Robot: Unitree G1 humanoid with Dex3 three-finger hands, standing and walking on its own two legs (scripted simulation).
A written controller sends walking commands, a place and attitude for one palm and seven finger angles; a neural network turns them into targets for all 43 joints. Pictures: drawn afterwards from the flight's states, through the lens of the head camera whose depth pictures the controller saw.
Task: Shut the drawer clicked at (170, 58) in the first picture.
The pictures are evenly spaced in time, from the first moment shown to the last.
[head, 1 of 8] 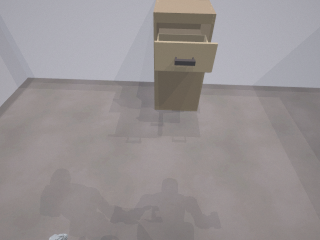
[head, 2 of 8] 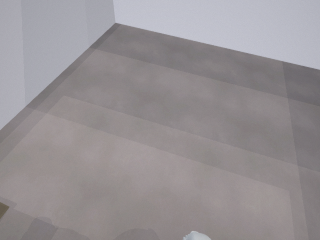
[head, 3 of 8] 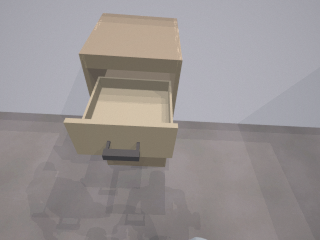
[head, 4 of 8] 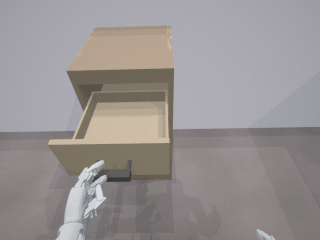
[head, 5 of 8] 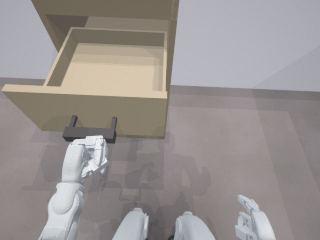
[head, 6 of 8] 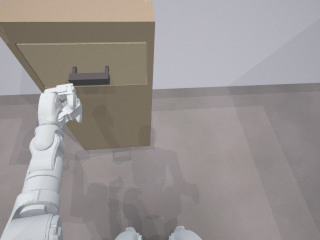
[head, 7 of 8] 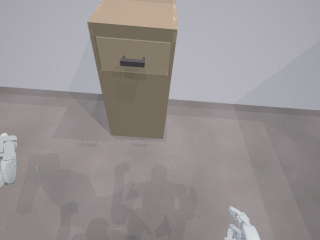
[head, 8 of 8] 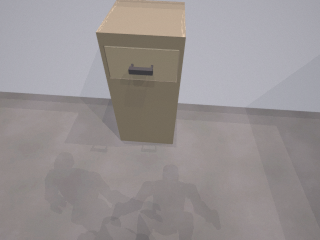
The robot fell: no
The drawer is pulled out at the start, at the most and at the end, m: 0.30 0.30 0.00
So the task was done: yes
